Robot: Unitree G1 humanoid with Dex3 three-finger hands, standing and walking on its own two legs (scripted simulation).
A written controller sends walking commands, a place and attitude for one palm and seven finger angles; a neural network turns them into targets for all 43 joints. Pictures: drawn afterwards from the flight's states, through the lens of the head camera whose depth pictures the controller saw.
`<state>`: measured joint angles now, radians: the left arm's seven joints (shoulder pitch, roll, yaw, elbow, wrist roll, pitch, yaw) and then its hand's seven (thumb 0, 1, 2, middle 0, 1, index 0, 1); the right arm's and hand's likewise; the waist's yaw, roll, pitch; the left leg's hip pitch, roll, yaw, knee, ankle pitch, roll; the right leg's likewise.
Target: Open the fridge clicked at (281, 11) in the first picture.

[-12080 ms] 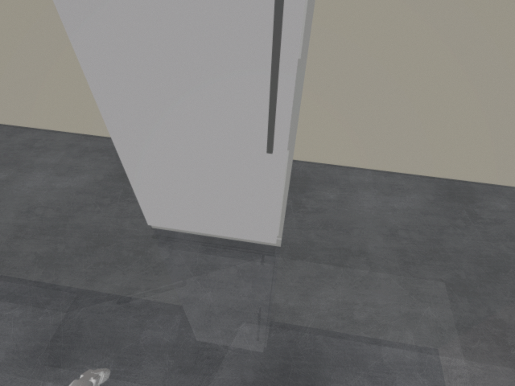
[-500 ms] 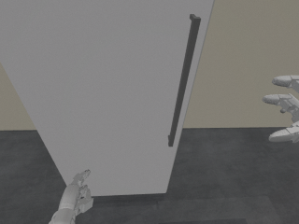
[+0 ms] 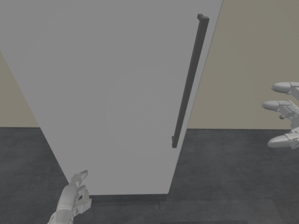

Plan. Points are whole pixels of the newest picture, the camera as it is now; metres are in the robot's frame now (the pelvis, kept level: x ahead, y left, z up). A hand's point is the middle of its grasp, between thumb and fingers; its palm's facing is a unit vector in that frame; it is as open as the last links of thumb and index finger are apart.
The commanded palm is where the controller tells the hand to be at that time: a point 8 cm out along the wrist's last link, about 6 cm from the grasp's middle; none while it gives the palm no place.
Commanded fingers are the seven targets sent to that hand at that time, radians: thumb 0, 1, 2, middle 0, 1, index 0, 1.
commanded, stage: move the hooked fingers beside the handle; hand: right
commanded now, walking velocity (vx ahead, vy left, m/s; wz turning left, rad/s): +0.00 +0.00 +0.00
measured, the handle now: (184, 96) +0.48 -0.11 +0.12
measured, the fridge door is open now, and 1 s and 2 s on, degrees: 0 0 0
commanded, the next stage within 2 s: none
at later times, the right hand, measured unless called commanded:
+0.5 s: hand (254, 102) +0.33 -0.24 +0.22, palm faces +0.05 +1.00 -0.07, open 14.0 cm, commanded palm +0.29 -0.29 +0.23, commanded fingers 0.00 0.50 -0.30 0.30 1.20 0.30 1.20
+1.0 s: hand (236, 95) +0.36 -0.21 +0.22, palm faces +0.05 +1.00 -0.05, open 14.0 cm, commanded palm +0.34 -0.26 +0.22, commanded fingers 0.00 0.50 -0.30 0.30 1.20 0.30 1.20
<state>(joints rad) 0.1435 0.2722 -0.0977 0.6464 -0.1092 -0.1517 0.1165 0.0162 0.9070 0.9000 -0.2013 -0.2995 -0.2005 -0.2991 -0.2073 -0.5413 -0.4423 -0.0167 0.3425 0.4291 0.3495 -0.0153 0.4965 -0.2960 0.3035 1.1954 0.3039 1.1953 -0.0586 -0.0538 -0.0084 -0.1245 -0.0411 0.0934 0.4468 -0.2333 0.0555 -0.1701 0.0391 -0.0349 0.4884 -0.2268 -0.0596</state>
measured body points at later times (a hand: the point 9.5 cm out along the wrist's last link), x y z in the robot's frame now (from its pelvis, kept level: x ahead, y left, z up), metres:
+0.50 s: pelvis +0.02 +0.00 +0.00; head -0.02 +0.02 +0.45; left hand +0.22 +0.23 -0.06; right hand +0.32 -0.29 +0.23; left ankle +0.01 +0.08 -0.74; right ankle +0.03 -0.08 -0.74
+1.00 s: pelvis +0.02 +0.02 +0.00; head -0.02 +0.03 +0.45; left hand +0.21 +0.26 -0.07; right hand +0.35 -0.26 +0.22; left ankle +0.01 +0.08 -0.74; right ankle +0.03 -0.08 -0.74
